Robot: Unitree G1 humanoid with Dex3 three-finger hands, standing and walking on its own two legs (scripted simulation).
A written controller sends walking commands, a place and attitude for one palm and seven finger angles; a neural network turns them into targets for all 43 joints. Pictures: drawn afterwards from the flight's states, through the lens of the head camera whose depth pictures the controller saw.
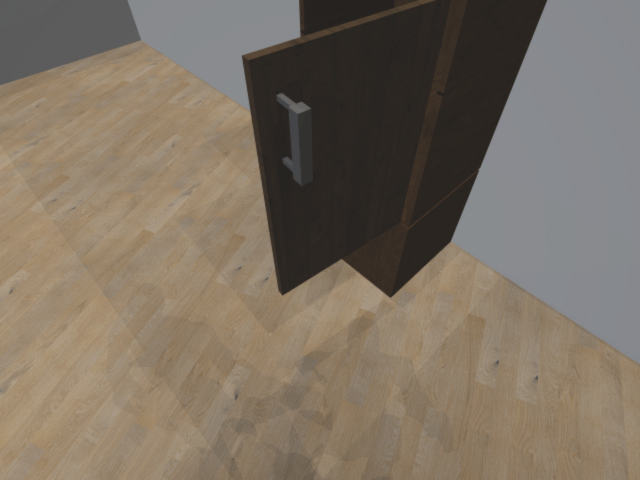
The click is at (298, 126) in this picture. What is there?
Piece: cupboard door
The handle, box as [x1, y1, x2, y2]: [276, 93, 312, 185]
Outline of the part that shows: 276,95 277,100 289,111 292,159 291,160 285,157 283,158 283,163 293,172 293,178 299,184 302,185 312,180 310,108 302,102 296,104 282,93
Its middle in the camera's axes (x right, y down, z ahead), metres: -0.04 -0.16 +0.62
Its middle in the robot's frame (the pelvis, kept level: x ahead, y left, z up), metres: +0.58 +0.08 +0.10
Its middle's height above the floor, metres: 0.89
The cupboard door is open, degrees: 83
